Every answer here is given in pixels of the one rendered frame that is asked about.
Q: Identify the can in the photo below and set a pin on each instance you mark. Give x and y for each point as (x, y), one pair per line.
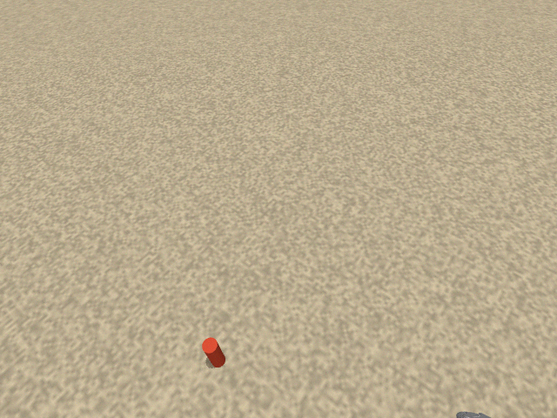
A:
(213, 352)

